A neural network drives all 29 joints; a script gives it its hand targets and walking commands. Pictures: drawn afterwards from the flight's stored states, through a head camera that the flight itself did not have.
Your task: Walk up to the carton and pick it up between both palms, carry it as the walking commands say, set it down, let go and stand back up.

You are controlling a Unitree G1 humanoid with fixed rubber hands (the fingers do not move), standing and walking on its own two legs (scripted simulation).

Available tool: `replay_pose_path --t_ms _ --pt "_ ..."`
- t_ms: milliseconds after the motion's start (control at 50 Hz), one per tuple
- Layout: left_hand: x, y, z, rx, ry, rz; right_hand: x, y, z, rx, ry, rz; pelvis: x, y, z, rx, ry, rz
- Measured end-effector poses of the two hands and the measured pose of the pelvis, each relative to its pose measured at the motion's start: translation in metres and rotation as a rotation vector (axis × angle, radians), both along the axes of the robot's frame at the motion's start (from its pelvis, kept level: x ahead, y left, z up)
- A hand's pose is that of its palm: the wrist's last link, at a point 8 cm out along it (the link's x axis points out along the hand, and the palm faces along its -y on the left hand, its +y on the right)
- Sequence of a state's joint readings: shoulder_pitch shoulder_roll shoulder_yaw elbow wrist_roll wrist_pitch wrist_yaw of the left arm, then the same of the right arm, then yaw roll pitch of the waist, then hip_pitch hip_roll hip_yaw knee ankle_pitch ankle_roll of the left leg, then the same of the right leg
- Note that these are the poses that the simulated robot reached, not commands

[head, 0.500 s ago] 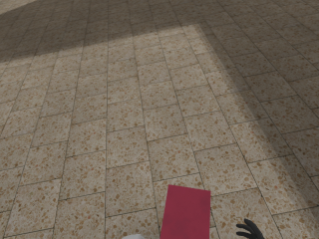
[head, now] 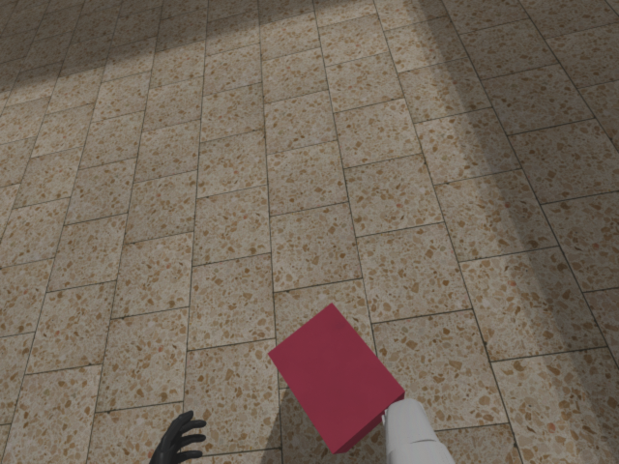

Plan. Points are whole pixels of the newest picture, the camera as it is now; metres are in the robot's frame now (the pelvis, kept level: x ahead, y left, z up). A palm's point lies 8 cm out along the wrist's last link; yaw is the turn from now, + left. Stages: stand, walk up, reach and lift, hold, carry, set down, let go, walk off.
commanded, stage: walk up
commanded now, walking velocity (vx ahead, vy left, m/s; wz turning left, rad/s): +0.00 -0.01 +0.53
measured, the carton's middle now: (339, 379) +0.30 +0.02 -0.58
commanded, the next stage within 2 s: none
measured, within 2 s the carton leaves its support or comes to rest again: neither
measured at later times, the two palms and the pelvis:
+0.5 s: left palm (234, 428) +0.20 +0.13 -0.10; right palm (446, 129) +0.61 -0.30 -0.10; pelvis +0.32 -0.11 +0.01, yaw +10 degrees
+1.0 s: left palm (248, 230) +0.51 +0.08 -0.11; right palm (414, 72) +0.82 -0.30 -0.14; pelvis +0.60 -0.14 +0.01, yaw +23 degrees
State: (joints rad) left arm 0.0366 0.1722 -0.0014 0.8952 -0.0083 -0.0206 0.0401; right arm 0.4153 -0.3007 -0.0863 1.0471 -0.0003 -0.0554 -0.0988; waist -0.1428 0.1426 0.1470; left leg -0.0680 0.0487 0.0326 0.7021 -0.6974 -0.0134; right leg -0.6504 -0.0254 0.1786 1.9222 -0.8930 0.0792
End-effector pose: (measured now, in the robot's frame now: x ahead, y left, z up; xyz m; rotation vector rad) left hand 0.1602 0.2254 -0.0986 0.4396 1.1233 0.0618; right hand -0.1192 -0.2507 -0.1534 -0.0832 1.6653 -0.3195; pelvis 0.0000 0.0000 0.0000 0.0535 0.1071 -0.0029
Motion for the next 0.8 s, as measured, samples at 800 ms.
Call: replay_pose_path --t_ms 800 --pt "0.379 -0.119 0.005 -0.075 -0.112 0.494 0.732 -0.111 0.004 0.112 -0.231 0.502 0.508 -0.146 0.012 0.012 -0.020 0.319"
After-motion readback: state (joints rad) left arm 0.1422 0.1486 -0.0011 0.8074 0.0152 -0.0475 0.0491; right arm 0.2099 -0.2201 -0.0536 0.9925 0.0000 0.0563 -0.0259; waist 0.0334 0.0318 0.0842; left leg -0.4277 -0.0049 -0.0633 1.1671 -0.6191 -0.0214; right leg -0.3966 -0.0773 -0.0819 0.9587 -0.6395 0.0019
